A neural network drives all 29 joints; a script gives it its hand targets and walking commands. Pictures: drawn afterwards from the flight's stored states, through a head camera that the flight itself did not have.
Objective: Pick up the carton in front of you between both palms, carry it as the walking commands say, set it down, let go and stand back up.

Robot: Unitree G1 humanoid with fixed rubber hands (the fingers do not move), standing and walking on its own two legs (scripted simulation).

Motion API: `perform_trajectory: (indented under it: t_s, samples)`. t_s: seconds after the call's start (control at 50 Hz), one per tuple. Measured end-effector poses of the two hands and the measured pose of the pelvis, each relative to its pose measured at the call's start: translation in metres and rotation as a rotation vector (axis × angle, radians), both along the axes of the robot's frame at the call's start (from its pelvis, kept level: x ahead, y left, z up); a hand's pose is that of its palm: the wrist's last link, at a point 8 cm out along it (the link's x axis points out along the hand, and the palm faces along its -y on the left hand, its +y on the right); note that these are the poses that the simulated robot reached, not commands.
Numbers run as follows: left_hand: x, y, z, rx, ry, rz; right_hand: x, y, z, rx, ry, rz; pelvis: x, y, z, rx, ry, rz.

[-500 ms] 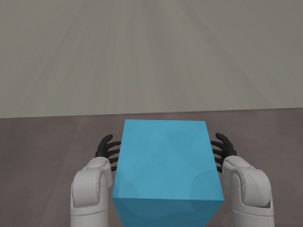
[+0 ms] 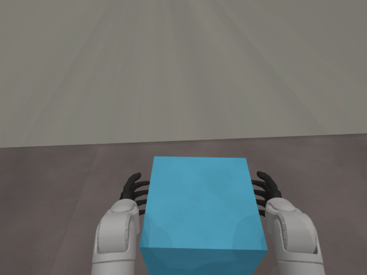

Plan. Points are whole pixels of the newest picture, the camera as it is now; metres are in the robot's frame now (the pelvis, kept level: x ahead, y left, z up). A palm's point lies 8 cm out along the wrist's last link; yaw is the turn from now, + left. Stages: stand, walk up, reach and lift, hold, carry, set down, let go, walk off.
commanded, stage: carry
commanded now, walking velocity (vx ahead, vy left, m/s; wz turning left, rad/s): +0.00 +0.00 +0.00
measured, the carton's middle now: (198, 224) +0.27 +0.00 -0.02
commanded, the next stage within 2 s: hold in 0.62 s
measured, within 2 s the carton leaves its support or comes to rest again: neither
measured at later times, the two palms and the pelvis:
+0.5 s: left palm (133, 210) +0.27 +0.15 +0.04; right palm (271, 209) +0.27 -0.15 +0.04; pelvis -0.03 +0.00 +0.00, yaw +0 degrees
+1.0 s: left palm (132, 218) +0.25 +0.14 +0.05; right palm (279, 223) +0.24 -0.16 +0.05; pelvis -0.05 +0.01 +0.01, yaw -2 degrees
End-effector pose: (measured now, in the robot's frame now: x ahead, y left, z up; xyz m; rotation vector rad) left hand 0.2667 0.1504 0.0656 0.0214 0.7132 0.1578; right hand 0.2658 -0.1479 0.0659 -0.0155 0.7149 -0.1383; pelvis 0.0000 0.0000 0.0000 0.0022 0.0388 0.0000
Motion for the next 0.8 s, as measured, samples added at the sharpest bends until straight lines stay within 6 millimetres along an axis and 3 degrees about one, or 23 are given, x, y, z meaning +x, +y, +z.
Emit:
perform_trajectory:
  t_s: [0.3, 0.48, 0.62, 0.8]
  samples:
    - [0.002, -0.003, -0.026, 0.042, -0.021, -0.032, 0.002, -0.002, -0.026, -0.039, -0.024, 0.027, -0.020, -0.002, 0.001, 0.001, -0.004, -0.002]
    - [0.006, -0.004, -0.023, 0.032, -0.074, -0.020, 0.007, -0.003, -0.023, -0.029, -0.078, 0.021, -0.026, -0.003, 0.001, 0.001, 0.002, -0.003]
    - [0.001, -0.006, -0.023, 0.034, -0.059, -0.025, 0.001, -0.005, -0.023, -0.027, -0.064, 0.018, -0.025, -0.004, 0.000, 0.001, 0.000, -0.004]
    - [-0.011, -0.013, -0.019, 0.036, -0.042, -0.077, -0.021, -0.013, -0.020, -0.028, -0.049, -0.012, -0.034, -0.001, 0.009, -0.004, -0.126, -0.038]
